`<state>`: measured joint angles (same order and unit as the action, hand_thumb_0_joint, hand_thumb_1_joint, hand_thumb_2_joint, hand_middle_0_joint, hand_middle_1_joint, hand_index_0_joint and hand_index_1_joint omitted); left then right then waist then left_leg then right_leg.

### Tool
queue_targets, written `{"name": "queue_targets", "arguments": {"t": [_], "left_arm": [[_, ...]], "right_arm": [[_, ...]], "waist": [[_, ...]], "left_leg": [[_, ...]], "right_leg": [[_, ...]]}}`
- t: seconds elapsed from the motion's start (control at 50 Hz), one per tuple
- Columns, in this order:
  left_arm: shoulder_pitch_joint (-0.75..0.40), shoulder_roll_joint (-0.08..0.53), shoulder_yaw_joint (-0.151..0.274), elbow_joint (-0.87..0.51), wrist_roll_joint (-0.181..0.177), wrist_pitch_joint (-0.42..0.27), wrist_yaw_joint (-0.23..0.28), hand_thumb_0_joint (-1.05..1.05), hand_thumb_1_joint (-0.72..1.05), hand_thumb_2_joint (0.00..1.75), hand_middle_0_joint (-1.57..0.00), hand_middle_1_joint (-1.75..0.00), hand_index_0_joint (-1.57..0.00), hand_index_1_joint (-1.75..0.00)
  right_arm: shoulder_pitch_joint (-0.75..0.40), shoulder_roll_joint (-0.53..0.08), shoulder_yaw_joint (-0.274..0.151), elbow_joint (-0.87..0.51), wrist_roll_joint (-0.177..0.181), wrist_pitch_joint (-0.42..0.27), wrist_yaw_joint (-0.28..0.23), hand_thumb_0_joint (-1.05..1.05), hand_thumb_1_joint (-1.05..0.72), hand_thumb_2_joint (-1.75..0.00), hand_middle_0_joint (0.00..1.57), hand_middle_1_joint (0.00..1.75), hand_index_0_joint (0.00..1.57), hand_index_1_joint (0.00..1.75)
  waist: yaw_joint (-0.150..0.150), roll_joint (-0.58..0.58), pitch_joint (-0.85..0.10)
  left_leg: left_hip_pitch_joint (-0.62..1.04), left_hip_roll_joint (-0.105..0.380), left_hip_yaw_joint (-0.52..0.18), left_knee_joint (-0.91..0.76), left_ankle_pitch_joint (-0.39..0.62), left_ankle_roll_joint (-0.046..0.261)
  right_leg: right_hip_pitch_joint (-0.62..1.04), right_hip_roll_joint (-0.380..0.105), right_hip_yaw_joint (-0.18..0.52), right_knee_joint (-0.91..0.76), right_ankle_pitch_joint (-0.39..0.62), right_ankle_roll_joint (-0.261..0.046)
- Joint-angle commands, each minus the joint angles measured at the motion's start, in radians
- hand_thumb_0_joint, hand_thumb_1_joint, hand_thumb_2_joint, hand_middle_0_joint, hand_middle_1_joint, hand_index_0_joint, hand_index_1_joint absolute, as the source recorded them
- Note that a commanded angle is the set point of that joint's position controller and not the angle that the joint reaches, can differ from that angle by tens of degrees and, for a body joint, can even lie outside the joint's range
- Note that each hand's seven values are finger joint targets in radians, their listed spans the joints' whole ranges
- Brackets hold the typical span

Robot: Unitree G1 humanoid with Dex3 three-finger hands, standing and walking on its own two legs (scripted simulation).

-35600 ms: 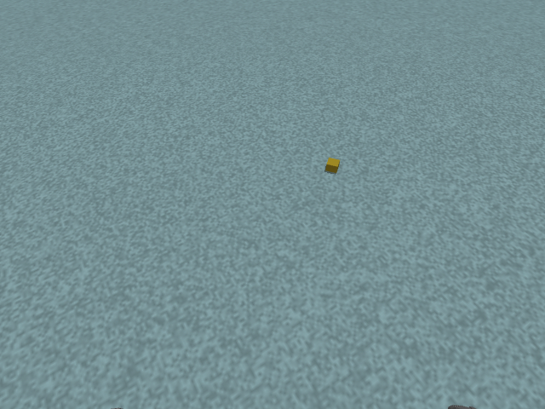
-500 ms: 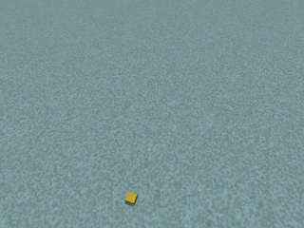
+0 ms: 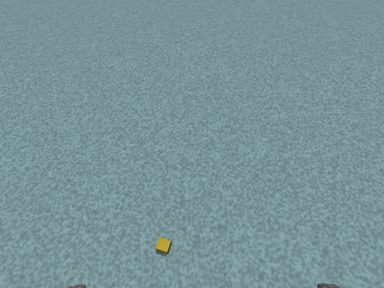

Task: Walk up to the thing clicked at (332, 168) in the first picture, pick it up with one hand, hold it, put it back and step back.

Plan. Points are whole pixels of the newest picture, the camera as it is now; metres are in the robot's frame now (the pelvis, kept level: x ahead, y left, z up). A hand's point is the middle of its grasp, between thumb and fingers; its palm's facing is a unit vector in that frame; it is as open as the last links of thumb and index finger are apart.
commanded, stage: step back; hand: left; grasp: from above
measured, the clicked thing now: (163, 246) +0.38 +0.18 -0.76
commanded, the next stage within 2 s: none
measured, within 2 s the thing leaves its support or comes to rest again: neither
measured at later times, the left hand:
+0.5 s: hand out of the picture +0.04 +0.32 -0.18, palm faces -0.08 -0.93 -0.36, open 7.4 cm
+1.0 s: hand out of the picture -0.09 +0.30 -0.15, palm faces -0.03 -0.91 -0.41, open 7.4 cm
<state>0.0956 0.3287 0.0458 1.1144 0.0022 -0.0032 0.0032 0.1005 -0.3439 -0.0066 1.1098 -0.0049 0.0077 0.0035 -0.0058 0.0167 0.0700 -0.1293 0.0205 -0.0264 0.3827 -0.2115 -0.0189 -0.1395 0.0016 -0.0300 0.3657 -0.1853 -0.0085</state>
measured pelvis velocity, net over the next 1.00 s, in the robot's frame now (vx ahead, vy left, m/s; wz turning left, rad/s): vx -0.22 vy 0.04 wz -0.03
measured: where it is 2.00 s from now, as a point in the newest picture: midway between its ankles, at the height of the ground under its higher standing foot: outside the picture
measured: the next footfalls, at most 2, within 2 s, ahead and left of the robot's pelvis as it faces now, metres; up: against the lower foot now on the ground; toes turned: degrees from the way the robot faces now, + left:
right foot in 0.70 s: -0.14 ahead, -0.07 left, +0.00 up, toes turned -3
left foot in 1.04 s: -0.21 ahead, +0.16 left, +0.00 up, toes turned -3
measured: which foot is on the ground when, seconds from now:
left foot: down 0.00-0.74, up 0.76-1.00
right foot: down 0.00-0.24, up 0.26-0.68, down 0.70-1.00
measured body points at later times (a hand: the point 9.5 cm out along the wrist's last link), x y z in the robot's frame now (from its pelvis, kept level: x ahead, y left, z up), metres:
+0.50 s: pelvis -0.09 +0.06 -0.01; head -0.01 +0.08 +0.43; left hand +0.04 +0.36 -0.15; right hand -0.02 -0.25 -0.12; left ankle -0.05 +0.14 -0.75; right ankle -0.14 -0.08 -0.67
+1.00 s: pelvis -0.22 +0.04 -0.02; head -0.17 +0.04 +0.43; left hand -0.09 +0.35 -0.12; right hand -0.16 -0.28 -0.14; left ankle -0.24 +0.17 -0.72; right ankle -0.18 -0.07 -0.75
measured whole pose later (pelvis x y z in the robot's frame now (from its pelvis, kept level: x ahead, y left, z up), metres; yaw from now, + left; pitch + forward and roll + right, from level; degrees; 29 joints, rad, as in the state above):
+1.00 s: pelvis -0.22 +0.04 -0.02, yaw -2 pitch -2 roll +1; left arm 0.14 0.36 0.08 0.77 0.04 0.04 0.02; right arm 0.20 -0.41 -0.04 0.89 -0.01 0.04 -0.02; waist 0.00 0.00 0.16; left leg -0.31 -0.05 -0.07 0.82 -0.48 -0.01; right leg -0.33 -0.02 -0.02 0.62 -0.26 -0.02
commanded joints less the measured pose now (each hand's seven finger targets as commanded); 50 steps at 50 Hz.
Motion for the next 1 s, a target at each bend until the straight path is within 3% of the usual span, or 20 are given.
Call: {"name": "queue_targets", "arguments": {"t": [0.0, 0.04, 0.1, 0.18, 0.2, 0.22, 0.24, 0.26, 0.32, 0.42, 0.6, 0.66, 0.68, 0.7, 0.72, 0.74, 0.76, 0.8, 0.9, 0.98], "left_arm": [[-0.04, 0.309, 0.075, -0.124, -0.007, -0.007, 0.021, 0.0, 0.9, 0.9, -0.2, -0.3, -0.2, -0.3], [-0.08, 0.316, 0.079, -0.17, 0.009, 0.0, 0.024, 0.0, 0.9, 0.9, -0.2, -0.3, -0.2, -0.3], [-0.135, 0.297, 0.073, -0.231, 0.027, 0.006, 0.029, 0.0, 0.9, 0.9, -0.2, -0.3, -0.2, -0.3], [-0.123, 0.289, 0.059, -0.265, 0.014, 0.035, 0.023, 0.0, 0.9, 0.9, -0.2, -0.3, -0.2, -0.3], [-0.094, 0.248, 0.052, -0.272, 0.003, 0.045, 0.02, 0.0, 0.9, 0.9, -0.2, -0.3, -0.2, -0.3], [-0.061, 0.195, 0.043, -0.283, -0.006, 0.051, 0.023, 0.0, 0.9, 0.9, -0.2, -0.3, -0.2, -0.3], [-0.065, 0.227, 0.051, -0.283, 0.007, 0.055, 0.037, 0.0, 0.9, 0.9, -0.2, -0.3, -0.2, -0.3], [-0.085, 0.242, 0.054, -0.266, 0.014, 0.058, 0.044, 0.0, 0.9, 0.9, -0.2, -0.3, -0.2, -0.3], [0.003, 0.248, 0.053, -0.253, -0.006, 0.056, 0.041, 0.0, 0.9, 0.9, -0.2, -0.3, -0.2, -0.3], [-0.008, 0.24, 0.067, -0.301, 0.011, 0.046, 0.031, 0.0, 0.9, 0.9, -0.2, -0.3, -0.2, -0.3], [0.095, 0.225, 0.081, -0.303, 0.017, 0.041, 0.009, 0.0, 0.9, 0.9, -0.2, -0.3, -0.2, -0.3], [0.214, 0.221, 0.089, -0.262, 0.024, 0.032, 0.003, 0.0, 0.9, 0.9, -0.2, -0.3, -0.2, -0.3], [0.221, 0.253, 0.098, -0.269, 0.037, 0.028, 0.005, 0.0, 0.9, 0.9, -0.2, -0.3, -0.2, -0.3], [0.169, 0.334, 0.116, -0.296, 0.03, 0.029, 0.002, 0.0, 0.9, 0.9, -0.2, -0.3, -0.2, -0.3], [0.088, 0.409, 0.129, -0.34, 0.041, 0.028, 0.001, 0.0, 0.9, 0.9, -0.2, -0.3, -0.2, -0.3], [0.031, 0.367, 0.122, -0.376, 0.04, 0.019, 0.005, 0.0, 0.9, 0.9, -0.2, -0.3, -0.2, -0.3], [-0.022, 0.309, 0.105, -0.386, 0.028, 0.016, 0.012, 0.0, 0.9, 0.9, -0.2, -0.3, -0.2, -0.3], [-0.06, 0.28, 0.101, -0.4, 0.035, 0.014, 0.021, 0.0, 0.9, 0.9, -0.2, -0.3, -0.2, -0.3], [0.053, 0.261, 0.097, -0.41, 0.04, 0.021, 0.032, 0.0, 0.9, 0.9, -0.2, -0.3, -0.2, -0.3], [0.054, 0.287, 0.092, -0.419, 0.022, 0.043, 0.019, 0.0, 0.9, 0.9, -0.2, -0.3, -0.2, -0.3]], "right_arm": [[0.008, -0.217, -0.061, -0.103, 0.015, 0.006, -0.013, 0.0, -0.9, -0.9, 0.2, 0.3, 0.2, 0.3], [0.019, -0.211, -0.074, -0.126, 0.007, 0.024, -0.009, 0.0, -0.9, -0.9, 0.2, 0.3, 0.2, 0.3], [0.087, -0.216, -0.083, -0.151, 0.01, 0.034, -0.001, 0.0, -0.9, -0.9, 0.2, 0.3, 0.2, 0.3], [0.137, -0.206, -0.09, -0.15, -0.015, 0.014, -0.005, 0.0, -0.9, -0.9, 0.2, 0.3, 0.2, 0.3], [0.108, -0.251, -0.103, -0.164, -0.033, 0.008, -0.009, 0.0, -0.9, -0.9, 0.2, 0.3, 0.2, 0.3], [0.08, -0.342, -0.122, -0.186, -0.047, 0.0, -0.009, 0.0, -0.9, -0.9, 0.2, 0.3, 0.2, 0.3], [0.072, -0.403, -0.133, -0.21, -0.031, -0.003, -0.009, 0.0, -0.9, -0.9, 0.2, 0.3, 0.2, 0.3], [0.057, -0.374, -0.13, -0.217, -0.031, -0.005, -0.014, 0.0, -0.9, -0.9, 0.2, 0.3, 0.2, 0.3], [-0.021, -0.283, -0.106, -0.254, -0.029, -0.007, -0.034, 0.0, -0.9, -0.9, 0.2, 0.3, 0.2, 0.3], [0.076, -0.264, -0.109, -0.268, -0.018, -0.005, -0.045, 0.0, -0.9, -0.9, 0.2, 0.3, 0.2, 0.3], [0.041, -0.301, -0.116, -0.32, -0.022, 0.001, -0.037, 0.0, -0.9, -0.9, 0.2, 0.3, 0.2, 0.3], [-0.008, -0.303, -0.112, -0.323, -0.01, 0.012, -0.029, 0.0, -0.9, -0.9, 0.2, 0.3, 0.2, 0.3], [0.0, -0.273, -0.103, -0.321, -0.004, 0.013, -0.027, 0.0, -0.9, -0.9, 0.2, 0.3, 0.2, 0.3], [-0.055, -0.234, -0.098, -0.341, 0.005, 0.012, -0.024, 0.0, -0.9, -0.9, 0.2, 0.3, 0.2, 0.3], [-0.052, -0.238, -0.106, -0.332, 0.001, 0.019, -0.033, 0.0, -0.9, -0.9, 0.2, 0.3, 0.2, 0.3], [-0.009, -0.25, -0.105, -0.31, -0.002, 0.024, -0.033, 0.0, -0.9, -0.9, 0.2, 0.3, 0.2, 0.3], [0.04, -0.245, -0.099, -0.287, 0.005, 0.024, -0.031, 0.0, -0.9, -0.9, 0.2, 0.3, 0.2, 0.3], [0.085, -0.232, -0.09, -0.28, 0.012, 0.013, -0.032, 0.0, -0.9, -0.9, 0.2, 0.3, 0.2, 0.3], [0.074, -0.219, -0.077, -0.318, 0.0, 0.002, -0.04, 0.0, -0.9, -0.9, 0.2, 0.3, 0.2, 0.3], [0.145, -0.205, -0.089, -0.287, -0.013, -0.007, -0.033, 0.0, -0.9, -0.9, 0.2, 0.3, 0.2, 0.3]], "waist": [[-0.008, -0.117, -0.119], [-0.006, -0.193, -0.127], [-0.033, -0.198, -0.117], [-0.041, -0.127, -0.116], [-0.021, 0.006, -0.099], [0.003, 0.211, -0.091], [-0.033, 0.206, -0.107], [-0.043, 0.158, -0.11], [0.026, 0.122, -0.119], [-0.029, 0.083, -0.119], [-0.019, 0.119, -0.162], [0.04, 0.1, -0.171], [0.039, 0.022, -0.153], [0.051, -0.197, -0.067], [0.064, -0.322, -0.009], [0.034, -0.245, 0.009], [-0.002, -0.137, 0.004], [-0.022, -0.146, -0.02], [0.048, -0.182, -0.098], [0.017, -0.176, -0.126]], "left_leg": [[-0.07, -0.014, 0.005, 0.254, 0.175, 0.045], [-0.122, -0.068, -0.009, 0.463, -0.253, 0.051], [-0.146, -0.032, -0.066, 0.513, -0.313, 0.066], [-0.083, -0.032, 0.016, 0.071, 0.045, 0.04], [-0.065, 0.071, -0.129, -0.026, 0.226, 0.063], [0.015, 0.259, -0.377, -0.065, 0.468, 0.132], [-0.044, 0.335, -0.42, -0.033, 0.577, 0.235], [-0.063, 0.332, -0.414, -0.031, 0.563, 0.244], [0.038, 0.198, -0.196, 0.064, 0.571, 0.195], [0.153, 0.248, -0.219, 0.101, 0.616, 0.272], [0.019, 0.257, -0.217, 0.077, 0.286, 0.241], [-0.132, 0.207, -0.16, 0.118, 0.146, 0.158], [-0.234, 0.158, -0.133, 0.167, 0.026, 0.105], [-0.349, -0.03, -0.033, 0.328, -0.204, 0.035], [-0.318, -0.118, -0.023, 0.615, -0.399, 0.005], [-0.304, -0.111, -0.12, 0.756, -0.38, 0.002], [-0.31, -0.139, -0.155, 0.798, -0.315, 0.006], [-0.311, -0.156, -0.123, 0.818, -0.253, 0.008], [-0.361, -0.067, -0.07, 0.507, -0.328, -0.002], [-0.165, -0.063, 0.039, 0.103, -0.104, 0.023]], "right_leg": [[0.011, -0.245, 0.216, -0.014, 0.441, -0.147], [-0.048, -0.347, 0.289, -0.027, 0.439, -0.239], [-0.1, -0.337, 0.242, 0.046, 0.422, -0.24], [-0.08, -0.215, 0.151, 0.227, 0.306, -0.125], [-0.138, -0.122, 0.114, 0.317, 0.149, -0.077], [-0.314, 0.065, 0.078, 0.468, -0.307, -0.032], [-0.297, 0.102, 0.185, 0.623, -0.483, -0.018], [-0.296, 0.106, 0.236, 0.721, -0.478, -0.021], [-0.381, 0.1, 0.239, 0.832, -0.315, -0.012], [-0.389, 0.08, 0.199, 0.755, -0.349, 0.039], [-0.185, 0.016, 0.088, 0.389, -0.286, 0.007], [0.006, 0.009, 0.047, 0.128, -0.077, -0.039], [0.03, -0.066, 0.166, 0.061, -0.106, -0.068], [-0.078, -0.222, 0.424, -0.028, -0.115, -0.19], [-0.26, -0.397, 0.596, -0.118, -0.125, -0.309], [-0.286, -0.4, 0.574, -0.099, -0.023, -0.31], [-0.252, -0.305, 0.413, -0.039, 0.127, -0.258], [-0.191, -0.221, 0.263, 0.015, 0.243, -0.194], [0.118, -0.254, 0.258, 0.127, 0.425, -0.21], [0.055, -0.206, 0.212, 0.234, 0.383, -0.163]]}}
